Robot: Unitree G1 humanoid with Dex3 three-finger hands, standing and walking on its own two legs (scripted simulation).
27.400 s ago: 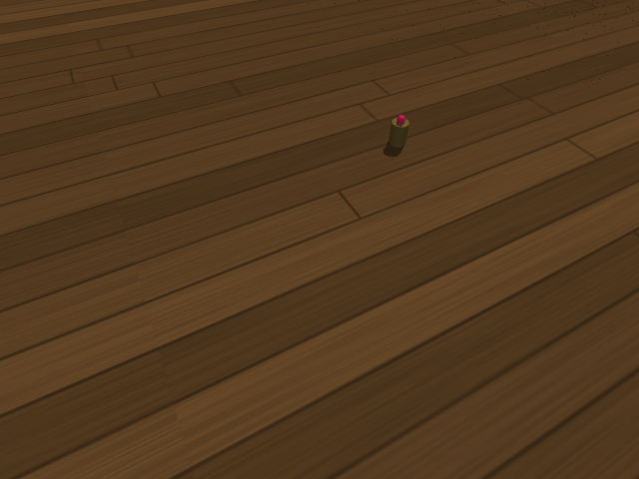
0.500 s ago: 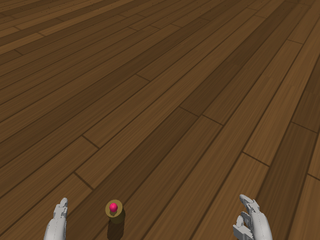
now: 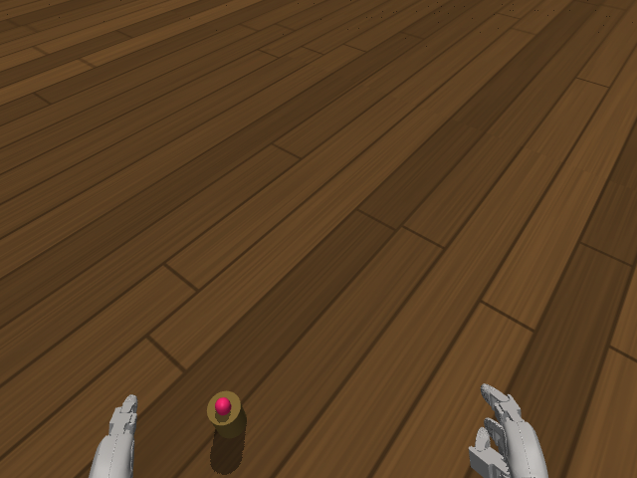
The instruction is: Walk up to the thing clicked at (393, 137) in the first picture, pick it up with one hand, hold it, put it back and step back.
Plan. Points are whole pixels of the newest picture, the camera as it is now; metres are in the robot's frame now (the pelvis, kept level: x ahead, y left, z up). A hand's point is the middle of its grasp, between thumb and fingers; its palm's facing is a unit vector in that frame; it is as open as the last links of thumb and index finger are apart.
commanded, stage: home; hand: left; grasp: from the side
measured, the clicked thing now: (226, 412) +0.42 +0.24 -0.64
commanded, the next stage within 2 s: stand in 1.14 s
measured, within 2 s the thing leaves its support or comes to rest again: neither
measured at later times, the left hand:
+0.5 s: hand (170, 475) +0.16 +0.18 -0.05, palm faces +0.10 -0.96 -0.28, open 17.5 cm
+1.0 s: hand (161, 470) +0.17 +0.19 -0.05, palm faces +0.10 -0.95 -0.28, open 17.4 cm
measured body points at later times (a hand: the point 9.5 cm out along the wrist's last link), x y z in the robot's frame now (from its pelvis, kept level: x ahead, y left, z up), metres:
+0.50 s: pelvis -0.01 +0.00 +0.00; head +0.01 +0.00 +0.45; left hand +0.16 +0.23 -0.03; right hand +0.16 -0.25 -0.07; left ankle +0.02 +0.13 -0.69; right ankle +0.00 -0.12 -0.69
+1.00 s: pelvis +0.00 +0.01 +0.00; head +0.02 +0.01 +0.45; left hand +0.16 +0.24 -0.03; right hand +0.16 -0.23 -0.07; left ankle +0.02 +0.13 -0.69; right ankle +0.00 -0.12 -0.69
